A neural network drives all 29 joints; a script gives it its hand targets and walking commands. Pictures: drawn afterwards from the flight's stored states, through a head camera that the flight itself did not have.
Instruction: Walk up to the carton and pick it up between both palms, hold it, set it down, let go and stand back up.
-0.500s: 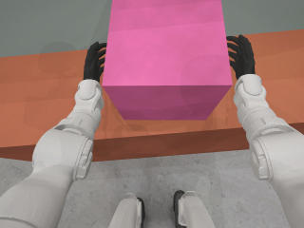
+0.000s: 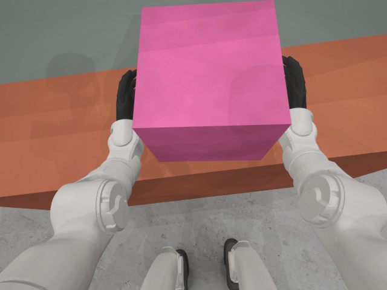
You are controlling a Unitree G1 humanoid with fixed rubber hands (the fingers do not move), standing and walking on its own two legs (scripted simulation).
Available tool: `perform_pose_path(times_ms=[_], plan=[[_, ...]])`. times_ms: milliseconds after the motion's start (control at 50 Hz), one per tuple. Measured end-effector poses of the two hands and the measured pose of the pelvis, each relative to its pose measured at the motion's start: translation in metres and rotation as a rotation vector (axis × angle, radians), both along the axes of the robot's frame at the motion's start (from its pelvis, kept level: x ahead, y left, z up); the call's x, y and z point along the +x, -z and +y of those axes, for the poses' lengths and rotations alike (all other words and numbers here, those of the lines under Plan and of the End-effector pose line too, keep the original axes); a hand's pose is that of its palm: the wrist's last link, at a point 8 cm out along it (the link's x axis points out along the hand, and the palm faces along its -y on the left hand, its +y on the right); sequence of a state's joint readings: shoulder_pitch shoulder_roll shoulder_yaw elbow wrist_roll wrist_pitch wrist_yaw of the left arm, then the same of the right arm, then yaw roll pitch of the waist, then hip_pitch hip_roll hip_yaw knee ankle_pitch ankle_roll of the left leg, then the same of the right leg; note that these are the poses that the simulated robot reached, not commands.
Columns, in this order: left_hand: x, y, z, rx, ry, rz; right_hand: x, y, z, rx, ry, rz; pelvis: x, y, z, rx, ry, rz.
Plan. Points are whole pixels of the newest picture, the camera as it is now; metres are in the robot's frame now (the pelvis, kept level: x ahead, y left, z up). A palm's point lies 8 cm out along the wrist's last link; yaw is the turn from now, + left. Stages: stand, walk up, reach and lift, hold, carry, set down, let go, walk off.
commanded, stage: reach and lift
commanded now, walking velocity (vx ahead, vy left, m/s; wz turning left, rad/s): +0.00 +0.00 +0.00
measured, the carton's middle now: (208, 92) +0.51 -0.02 -0.02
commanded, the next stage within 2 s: none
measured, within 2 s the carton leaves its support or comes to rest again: neither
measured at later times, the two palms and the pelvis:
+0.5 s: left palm (129, 112) +0.47 +0.15 -0.02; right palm (292, 101) +0.47 -0.18 -0.01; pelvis +0.02 +0.00 +0.01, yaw -1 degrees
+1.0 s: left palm (129, 113) +0.47 +0.15 -0.02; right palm (292, 102) +0.47 -0.18 -0.02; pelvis +0.01 +0.00 +0.00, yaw +0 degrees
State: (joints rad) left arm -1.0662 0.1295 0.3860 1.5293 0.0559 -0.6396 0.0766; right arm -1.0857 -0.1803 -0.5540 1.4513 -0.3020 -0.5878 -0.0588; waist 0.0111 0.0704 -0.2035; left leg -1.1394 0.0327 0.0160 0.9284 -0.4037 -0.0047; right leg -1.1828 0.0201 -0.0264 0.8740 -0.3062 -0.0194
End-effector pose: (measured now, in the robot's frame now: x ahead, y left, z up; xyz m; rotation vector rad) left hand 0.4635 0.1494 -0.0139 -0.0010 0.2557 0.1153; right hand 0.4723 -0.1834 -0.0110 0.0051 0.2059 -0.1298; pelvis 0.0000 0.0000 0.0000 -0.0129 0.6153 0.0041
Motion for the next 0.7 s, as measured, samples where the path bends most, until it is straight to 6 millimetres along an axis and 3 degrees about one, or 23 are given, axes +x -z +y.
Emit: perform_pose_path(times_ms=[360, 700], plan=[[0.002, 0.004, 0.0, -0.016, -0.007, 0.0, -0.001, 0.0, 0.0, -0.01, 0.005, 0.001, 0.02, -0.011, 0.004, -0.008, 0.01, -0.001], [0.002, 0.008, 0.0, -0.017, -0.003, -0.019, -0.002, 0.002, 0.001, 0.015, 0.015, -0.008, 0.016, -0.006, 0.002, -0.013, -0.003, 0.022]])
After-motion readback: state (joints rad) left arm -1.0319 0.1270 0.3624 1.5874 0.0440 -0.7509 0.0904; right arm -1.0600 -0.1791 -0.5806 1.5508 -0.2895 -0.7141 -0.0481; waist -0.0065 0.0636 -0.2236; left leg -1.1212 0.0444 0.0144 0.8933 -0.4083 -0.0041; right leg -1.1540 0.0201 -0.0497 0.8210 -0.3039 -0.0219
